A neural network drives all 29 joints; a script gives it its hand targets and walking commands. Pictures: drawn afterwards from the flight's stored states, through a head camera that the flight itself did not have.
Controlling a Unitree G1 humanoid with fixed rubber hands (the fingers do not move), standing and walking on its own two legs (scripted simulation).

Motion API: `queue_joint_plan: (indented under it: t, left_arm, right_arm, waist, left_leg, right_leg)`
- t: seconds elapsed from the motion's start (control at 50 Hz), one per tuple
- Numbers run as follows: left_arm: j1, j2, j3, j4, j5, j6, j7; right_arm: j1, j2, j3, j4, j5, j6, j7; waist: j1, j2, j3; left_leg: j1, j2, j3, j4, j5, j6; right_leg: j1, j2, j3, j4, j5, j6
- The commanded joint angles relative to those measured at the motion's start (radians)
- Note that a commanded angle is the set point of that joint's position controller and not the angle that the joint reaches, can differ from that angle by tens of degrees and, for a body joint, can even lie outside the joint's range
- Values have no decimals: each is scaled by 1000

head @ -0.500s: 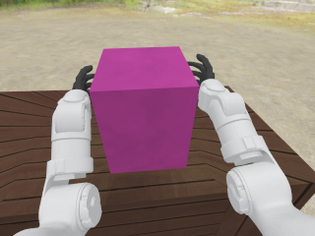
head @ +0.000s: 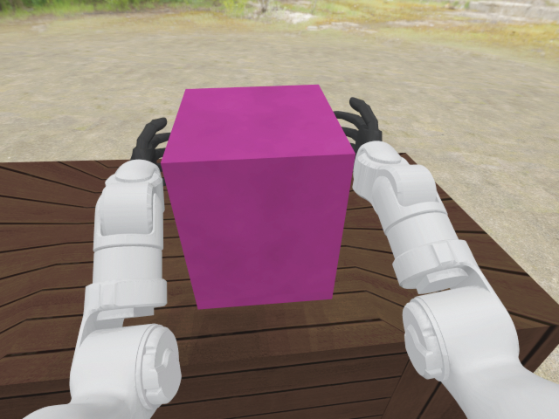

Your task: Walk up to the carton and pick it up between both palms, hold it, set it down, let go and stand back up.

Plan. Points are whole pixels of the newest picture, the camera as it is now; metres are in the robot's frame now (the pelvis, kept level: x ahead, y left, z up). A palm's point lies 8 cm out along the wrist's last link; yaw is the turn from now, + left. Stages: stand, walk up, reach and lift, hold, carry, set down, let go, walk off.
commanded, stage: hold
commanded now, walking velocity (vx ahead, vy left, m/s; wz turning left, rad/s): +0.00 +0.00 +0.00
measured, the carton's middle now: (259, 194) +0.39 +0.01 +0.20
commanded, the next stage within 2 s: set down in 1.58 s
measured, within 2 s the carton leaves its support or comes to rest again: neither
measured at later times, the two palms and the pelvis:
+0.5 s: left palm (145, 173) +0.37 +0.16 +0.25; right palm (365, 154) +0.37 -0.13 +0.28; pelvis +0.00 +0.00 +0.00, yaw +0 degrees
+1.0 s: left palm (144, 171) +0.37 +0.16 +0.26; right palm (366, 152) +0.37 -0.13 +0.28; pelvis +0.00 +0.00 +0.00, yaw +0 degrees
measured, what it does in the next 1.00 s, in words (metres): stands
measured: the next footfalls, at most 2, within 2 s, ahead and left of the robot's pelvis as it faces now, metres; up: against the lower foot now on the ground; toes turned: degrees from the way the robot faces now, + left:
none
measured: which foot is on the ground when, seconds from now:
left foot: down 0.00-1.00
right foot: down 0.00-1.00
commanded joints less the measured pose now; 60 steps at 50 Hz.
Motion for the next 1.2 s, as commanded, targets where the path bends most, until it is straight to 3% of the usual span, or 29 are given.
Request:
queue_joint_plan:
  t: [0.0,0.02,0.04,0.06,0.14,0.28,0.3,0.32,0.34,0.44,0.48,0.5,0.7,0.72,0.82,0.84,0.92,0.94,1.0,1.1,1.14,1.16,1.18]
  left_arm:
    - [-813,-546,-425,-179,-187,-94,-135]
    - [-818,-549,-424,-169,-186,-95,-133]
    - [-793,-540,-415,-163,-182,-92,-133]
    - [-786,-548,-430,-202,-188,-92,-134]
    - [-775,-531,-413,-157,-171,-81,-147]
    - [-771,-539,-446,-208,-186,-75,-149]
    - [-772,-538,-429,-167,-177,-71,-149]
    - [-768,-543,-448,-227,-187,-76,-146]
    - [-766,-538,-435,-194,-177,-72,-146]
    - [-788,-545,-428,-170,-170,-73,-146]
    - [-797,-553,-454,-220,-192,-84,-139]
    - [-790,-552,-446,-194,-191,-83,-136]
    - [-786,-539,-419,-162,-167,-75,-142]
    - [-780,-541,-427,-192,-168,-80,-140]
    - [-770,-543,-426,-176,-171,-76,-145]
    - [-784,-543,-441,-230,-187,-85,-144]
    - [-757,-525,-412,-155,-163,-75,-151]
    - [-775,-540,-428,-173,-170,-75,-152]
    - [-784,-534,-416,-144,-163,-74,-152]
    - [-789,-536,-419,-176,-169,-83,-147]
    - [-791,-540,-429,-191,-179,-89,-141]
    - [-781,-539,-424,-165,-175,-87,-140]
    - [-802,-551,-447,-217,-186,-94,-137]
  right_arm:
    - [-668,633,251,-288,135,-25,121]
    - [-686,642,261,-310,142,-28,119]
    - [-647,635,255,-273,140,-22,118]
    - [-646,636,267,-317,143,-29,115]
    - [-646,635,261,-298,143,-19,104]
    - [-633,621,262,-326,151,-22,104]
    - [-649,614,256,-312,147,-16,102]
    - [-635,623,267,-350,151,-24,103]
    - [-635,612,265,-316,154,-15,103]
    - [-649,618,241,-284,128,-19,117]
    - [-648,630,255,-323,141,-29,119]
    - [-652,622,263,-316,141,-25,117]
    - [-645,618,248,-270,132,-20,118]
    - [-645,629,263,-301,137,-29,118]
    - [-636,632,268,-314,138,-24,106]
    - [-642,642,277,-342,142,-30,105]
    - [-636,632,259,-307,125,-19,105]
    - [-626,625,245,-283,130,-18,107]
    - [-639,612,227,-255,118,-21,116]
    - [-646,624,255,-276,139,-27,115]
    - [-677,631,263,-338,139,-37,115]
    - [-654,622,257,-309,132,-29,113]
    - [-664,641,273,-333,137,-38,114]
  waist:
    - [1,31,-356]
    - [15,36,-370]
    - [5,31,-347]
    - [6,29,-390]
    - [1,19,-318]
    - [-14,53,-351]
    - [-11,54,-307]
    - [-13,42,-372]
    - [-8,60,-324]
    - [-3,49,-291]
    - [-8,45,-363]
    - [-5,46,-361]
    - [-7,58,-309]
    - [6,44,-346]
    - [-10,32,-326]
    - [-7,32,-369]
    - [-4,20,-295]
    - [-17,50,-288]
    - [-9,58,-278]
    - [5,55,-323]
    - [5,29,-367]
    - [1,25,-353]
    - [1,31,-380]
  left_leg:
    - [186,-31,22,3,185,-28]
    - [191,-31,24,11,199,-30]
    - [195,-30,22,3,203,-29]
    - [203,-33,22,19,233,-29]
    - [188,-36,21,9,188,-22]
    - [204,-29,19,18,240,-42]
    - [185,-37,25,10,221,-37]
    - [215,-30,22,21,262,-45]
    - [210,-30,20,18,248,-42]
    - [172,-29,22,-9,138,-34]
    - [193,-28,20,-1,192,-38]
    - [207,-30,22,9,217,-39]
    - [190,-30,29,-1,178,-34]
    - [196,-30,25,6,200,-32]
    - [210,-34,24,13,222,-33]
    - [219,-31,25,22,246,-37]
    - [177,-36,29,-2,166,-21]
    - [177,-31,29,-4,166,-33]
    - [162,-30,27,-15,126,-31]
    - [194,-29,25,7,205,-35]
    - [203,-30,22,13,211,-33]
    - [200,-32,25,4,202,-28]
    - [211,-31,25,13,221,-33]
  right_leg:
    - [-37,31,-17,-35,172,87]
    - [-41,32,-18,-32,183,89]
    - [-42,33,-14,-36,182,90]
    - [-20,35,-15,-28,221,89]
    - [-29,23,-9,-35,196,98]
    - [-20,28,-10,-31,225,89]
    - [-26,24,-14,-39,214,94]
    - [-9,35,-20,-26,253,91]
    - [-31,29,-14,-33,231,90]
    - [-48,28,-14,-46,115,80]
    - [-32,34,-21,-32,171,83]
    - [-46,36,-20,-31,184,83]
    - [-42,28,-19,-40,155,82]
    - [-17,32,-20,-32,184,84]
    - [-25,27,-14,-37,213,92]
    - [-27,36,-18,-23,226,89]
    - [-25,22,-15,-41,180,94]
    - [-43,22,-12,-38,161,90]
    - [-53,23,-9,-47,110,84]
    - [-34,32,-18,-31,177,83]
    - [-32,34,-25,-32,188,86]
    - [-38,28,-18,-42,181,90]
    - [-32,37,-21,-29,194,87]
